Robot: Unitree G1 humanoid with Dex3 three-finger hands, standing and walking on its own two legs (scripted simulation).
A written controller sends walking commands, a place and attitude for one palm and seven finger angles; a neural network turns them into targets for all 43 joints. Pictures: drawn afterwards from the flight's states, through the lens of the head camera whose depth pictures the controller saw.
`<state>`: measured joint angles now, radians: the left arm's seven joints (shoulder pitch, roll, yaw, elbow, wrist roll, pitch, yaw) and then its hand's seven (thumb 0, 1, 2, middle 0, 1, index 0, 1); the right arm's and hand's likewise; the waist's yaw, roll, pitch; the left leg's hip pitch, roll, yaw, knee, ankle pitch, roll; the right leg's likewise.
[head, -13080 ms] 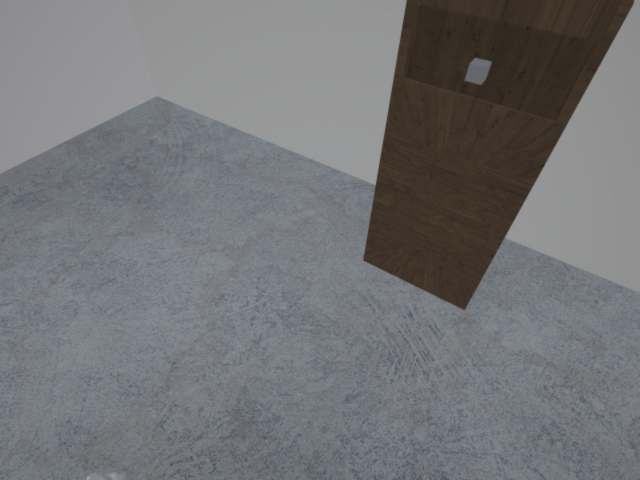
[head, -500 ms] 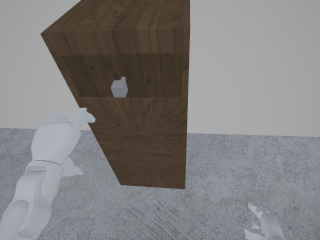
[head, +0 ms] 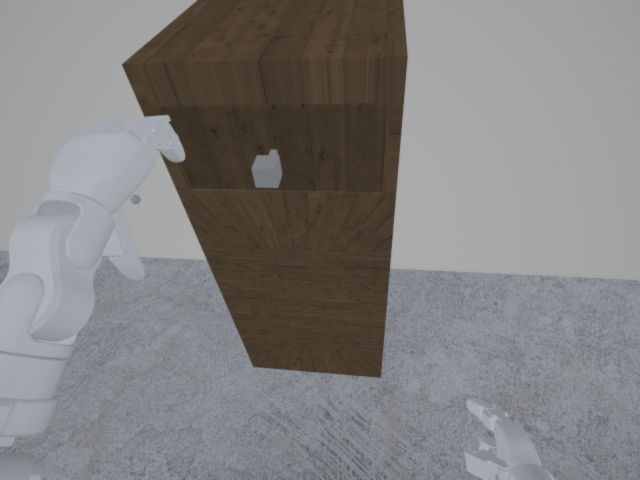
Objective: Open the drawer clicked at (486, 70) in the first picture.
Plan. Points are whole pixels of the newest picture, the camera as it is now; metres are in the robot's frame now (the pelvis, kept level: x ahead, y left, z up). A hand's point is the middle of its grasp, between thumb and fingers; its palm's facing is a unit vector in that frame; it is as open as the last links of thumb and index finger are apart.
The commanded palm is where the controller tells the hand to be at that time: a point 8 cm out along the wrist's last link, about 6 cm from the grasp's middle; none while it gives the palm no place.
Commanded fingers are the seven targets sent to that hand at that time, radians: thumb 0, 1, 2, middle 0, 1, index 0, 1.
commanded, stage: raise the hand with hooked fingers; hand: left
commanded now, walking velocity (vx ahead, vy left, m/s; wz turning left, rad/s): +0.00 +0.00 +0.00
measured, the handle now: (269, 164) +0.57 +0.18 +0.10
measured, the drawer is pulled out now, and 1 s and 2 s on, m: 0.00 0.00 0.00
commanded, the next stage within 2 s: move the hooked fingers above the handle in 0.28 s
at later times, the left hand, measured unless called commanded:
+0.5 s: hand (161, 219) +0.32 +0.22 +0.20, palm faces +0.11 -0.03 -0.99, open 13.8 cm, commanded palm +0.29 +0.22 +0.26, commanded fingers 0.00 -0.50 0.30 -0.30 -1.20 -0.30 -1.20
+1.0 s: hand (201, 192) +0.39 +0.21 +0.18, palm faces +0.05 -0.03 -1.00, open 13.8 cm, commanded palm +0.37 +0.22 +0.25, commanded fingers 0.00 -0.50 0.30 -0.30 -1.20 -0.30 -1.20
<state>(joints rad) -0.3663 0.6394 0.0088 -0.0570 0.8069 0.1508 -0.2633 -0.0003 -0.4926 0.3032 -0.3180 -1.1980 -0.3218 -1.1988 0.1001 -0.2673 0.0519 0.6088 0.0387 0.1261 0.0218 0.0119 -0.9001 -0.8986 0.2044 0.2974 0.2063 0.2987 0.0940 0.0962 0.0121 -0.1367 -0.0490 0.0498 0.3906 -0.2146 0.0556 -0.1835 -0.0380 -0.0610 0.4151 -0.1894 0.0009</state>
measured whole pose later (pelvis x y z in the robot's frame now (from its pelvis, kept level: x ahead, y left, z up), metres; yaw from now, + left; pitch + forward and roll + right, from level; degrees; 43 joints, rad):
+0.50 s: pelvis -0.01 -0.02 +0.00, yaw +0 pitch -2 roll +1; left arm -0.33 0.62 -0.02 -0.05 0.81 0.12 -0.24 0.00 -0.49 0.30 -0.32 -1.20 -0.32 -1.20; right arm 0.10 -0.29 0.04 0.62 0.04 0.09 0.01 0.01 -0.90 -0.90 0.20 0.30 0.20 0.30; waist 0.09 0.11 0.01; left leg -0.16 -0.03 0.04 0.41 -0.21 0.03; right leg -0.21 -0.02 -0.07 0.44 -0.19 -0.02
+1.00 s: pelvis +0.01 -0.03 +0.00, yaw +0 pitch +1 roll +1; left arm -0.51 0.61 -0.02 0.25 0.83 -0.01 -0.19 0.00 -0.49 0.30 -0.32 -1.20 -0.32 -1.20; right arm 0.18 -0.31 0.00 0.65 0.04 0.12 -0.02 0.01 -0.90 -0.90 0.20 0.30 0.20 0.30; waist 0.04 0.09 0.00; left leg -0.22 -0.01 0.03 0.43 -0.23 0.02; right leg -0.26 0.00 -0.08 0.45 -0.22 -0.04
